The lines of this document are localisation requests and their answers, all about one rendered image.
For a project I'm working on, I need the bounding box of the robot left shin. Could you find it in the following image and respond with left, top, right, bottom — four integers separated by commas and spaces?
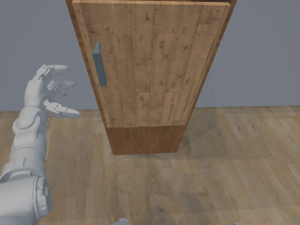
118, 218, 128, 223

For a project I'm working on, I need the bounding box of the left robot forearm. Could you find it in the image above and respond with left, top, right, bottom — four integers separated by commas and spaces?
0, 107, 48, 184

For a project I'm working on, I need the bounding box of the handle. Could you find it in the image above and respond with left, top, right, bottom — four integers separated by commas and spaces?
92, 41, 107, 87

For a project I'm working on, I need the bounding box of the robot left hand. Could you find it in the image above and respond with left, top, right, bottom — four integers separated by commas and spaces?
24, 64, 81, 120

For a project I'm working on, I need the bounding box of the cupboard door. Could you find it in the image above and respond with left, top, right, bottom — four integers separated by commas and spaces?
72, 0, 231, 128

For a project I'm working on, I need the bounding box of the robot left upper arm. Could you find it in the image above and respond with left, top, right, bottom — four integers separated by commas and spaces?
0, 175, 53, 225

